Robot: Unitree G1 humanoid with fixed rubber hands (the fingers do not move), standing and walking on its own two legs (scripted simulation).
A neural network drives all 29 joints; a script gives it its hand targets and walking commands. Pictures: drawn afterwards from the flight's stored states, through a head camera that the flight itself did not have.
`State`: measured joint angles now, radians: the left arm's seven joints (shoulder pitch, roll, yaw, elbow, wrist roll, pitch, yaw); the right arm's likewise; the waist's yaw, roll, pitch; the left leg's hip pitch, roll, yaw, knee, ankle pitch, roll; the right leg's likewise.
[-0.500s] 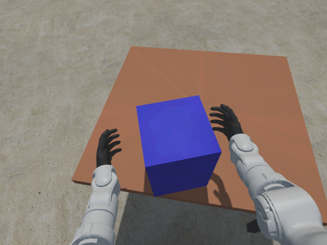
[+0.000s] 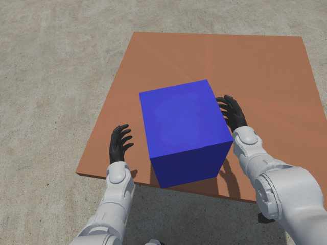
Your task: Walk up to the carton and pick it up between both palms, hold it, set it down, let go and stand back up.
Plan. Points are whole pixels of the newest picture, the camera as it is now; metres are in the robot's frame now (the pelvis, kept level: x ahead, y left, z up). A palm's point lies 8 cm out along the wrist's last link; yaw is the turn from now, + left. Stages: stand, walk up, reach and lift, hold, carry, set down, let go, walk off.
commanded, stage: reach and lift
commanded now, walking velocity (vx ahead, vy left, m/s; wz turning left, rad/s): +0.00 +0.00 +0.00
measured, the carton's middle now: (181, 139) +0.41 +0.07 -0.04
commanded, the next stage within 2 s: none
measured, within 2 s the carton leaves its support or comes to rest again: neither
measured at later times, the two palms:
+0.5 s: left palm (129, 152) +0.33 +0.19 -0.01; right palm (230, 125) +0.44 -0.06 +0.01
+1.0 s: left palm (133, 151) +0.34 +0.18 -0.01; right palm (233, 127) +0.44 -0.06 +0.00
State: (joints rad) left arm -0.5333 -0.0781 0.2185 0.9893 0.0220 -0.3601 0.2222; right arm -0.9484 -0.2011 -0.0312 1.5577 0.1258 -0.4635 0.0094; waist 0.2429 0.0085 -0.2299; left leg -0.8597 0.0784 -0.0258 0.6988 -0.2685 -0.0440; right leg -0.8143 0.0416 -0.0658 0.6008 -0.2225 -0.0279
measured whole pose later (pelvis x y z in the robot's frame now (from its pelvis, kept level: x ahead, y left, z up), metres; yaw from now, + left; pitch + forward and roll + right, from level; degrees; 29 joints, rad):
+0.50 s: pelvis -0.01 -0.01 -0.01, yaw +0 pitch +25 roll -1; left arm -0.59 -0.17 0.48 0.94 0.25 -0.40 0.21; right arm -0.96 -0.06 -0.34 1.44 -0.25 -0.44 -0.08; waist 0.19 -0.02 -0.22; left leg -0.88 0.08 -0.01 0.73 -0.28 -0.05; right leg -0.87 0.04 -0.05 0.69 -0.25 -0.04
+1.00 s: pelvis +0.03 -0.01 +0.01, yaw +1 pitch +24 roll -1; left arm -0.48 -0.20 0.55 0.94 0.32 -0.57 0.17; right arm -0.85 -0.01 -0.40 1.45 -0.38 -0.61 -0.11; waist 0.15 -0.01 -0.18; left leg -0.76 0.08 0.00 0.62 -0.26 -0.04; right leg -0.73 0.04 -0.05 0.56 -0.24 -0.04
